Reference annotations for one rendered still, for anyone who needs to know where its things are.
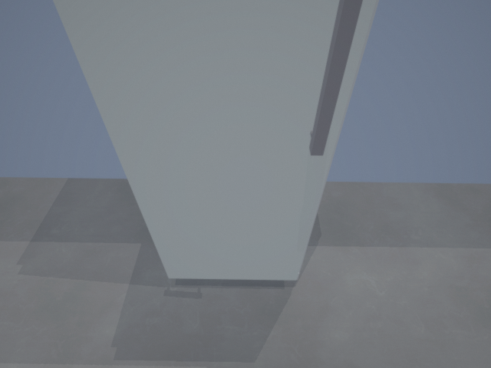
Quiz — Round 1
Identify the handle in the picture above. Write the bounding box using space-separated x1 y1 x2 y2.
309 0 363 156

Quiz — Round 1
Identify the fridge door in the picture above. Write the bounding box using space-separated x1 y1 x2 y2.
53 0 377 281

